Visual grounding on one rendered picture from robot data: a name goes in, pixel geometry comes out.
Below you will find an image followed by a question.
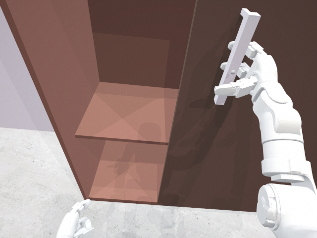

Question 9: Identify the right robot forearm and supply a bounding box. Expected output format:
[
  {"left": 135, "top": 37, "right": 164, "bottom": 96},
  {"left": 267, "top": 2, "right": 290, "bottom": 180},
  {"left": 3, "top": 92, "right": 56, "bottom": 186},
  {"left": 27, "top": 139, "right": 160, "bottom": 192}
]
[{"left": 252, "top": 81, "right": 317, "bottom": 196}]

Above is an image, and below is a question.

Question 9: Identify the left robot hand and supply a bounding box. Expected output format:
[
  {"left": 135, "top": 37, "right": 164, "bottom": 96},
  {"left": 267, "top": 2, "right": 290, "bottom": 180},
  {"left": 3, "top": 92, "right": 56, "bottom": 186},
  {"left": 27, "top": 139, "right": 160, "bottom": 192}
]
[{"left": 56, "top": 199, "right": 94, "bottom": 238}]

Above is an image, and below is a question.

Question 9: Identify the right robot hand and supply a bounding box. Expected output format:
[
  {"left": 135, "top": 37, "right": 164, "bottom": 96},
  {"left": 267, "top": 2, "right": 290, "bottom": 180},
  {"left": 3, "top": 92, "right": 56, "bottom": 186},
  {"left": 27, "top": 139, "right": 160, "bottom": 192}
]
[{"left": 214, "top": 41, "right": 277, "bottom": 98}]

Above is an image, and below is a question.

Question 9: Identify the handle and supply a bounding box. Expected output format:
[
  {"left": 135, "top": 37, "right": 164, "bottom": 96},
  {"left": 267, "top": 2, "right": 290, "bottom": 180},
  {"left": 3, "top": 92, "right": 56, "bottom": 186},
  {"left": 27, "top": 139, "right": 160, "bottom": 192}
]
[{"left": 214, "top": 8, "right": 261, "bottom": 105}]

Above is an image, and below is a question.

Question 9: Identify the robot right upper arm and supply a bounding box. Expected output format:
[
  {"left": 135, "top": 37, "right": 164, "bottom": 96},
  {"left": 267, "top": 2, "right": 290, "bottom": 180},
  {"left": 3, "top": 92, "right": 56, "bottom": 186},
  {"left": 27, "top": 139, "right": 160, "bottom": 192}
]
[{"left": 257, "top": 183, "right": 317, "bottom": 238}]

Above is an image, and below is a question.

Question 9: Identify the wardrobe door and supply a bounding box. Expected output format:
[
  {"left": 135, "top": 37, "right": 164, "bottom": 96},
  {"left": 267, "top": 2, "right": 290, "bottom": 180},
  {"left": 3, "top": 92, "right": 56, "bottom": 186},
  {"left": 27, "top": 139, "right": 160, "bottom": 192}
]
[{"left": 157, "top": 0, "right": 317, "bottom": 212}]

